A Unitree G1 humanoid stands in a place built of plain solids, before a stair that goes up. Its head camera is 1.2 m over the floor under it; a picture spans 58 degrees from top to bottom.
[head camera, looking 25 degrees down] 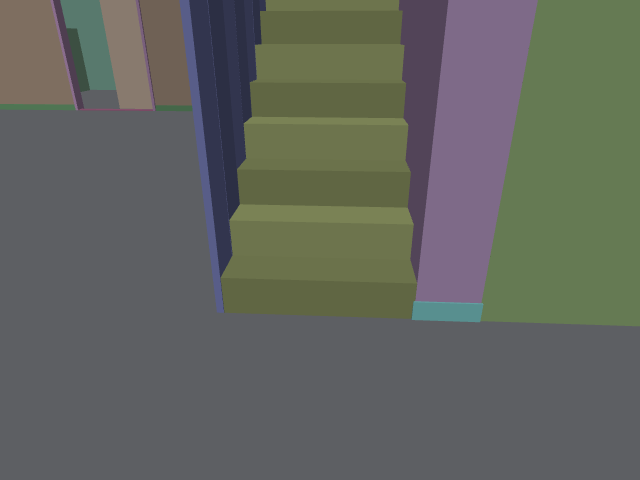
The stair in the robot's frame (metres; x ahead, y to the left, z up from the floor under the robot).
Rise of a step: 0.19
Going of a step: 0.23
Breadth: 0.90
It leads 3 degrees to the right of straight ahead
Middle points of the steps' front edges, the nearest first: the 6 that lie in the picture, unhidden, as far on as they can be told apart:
1.72 0.01 0.19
1.95 0.00 0.39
2.17 -0.02 0.58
2.40 -0.03 0.78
2.63 -0.04 0.97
2.86 -0.05 1.16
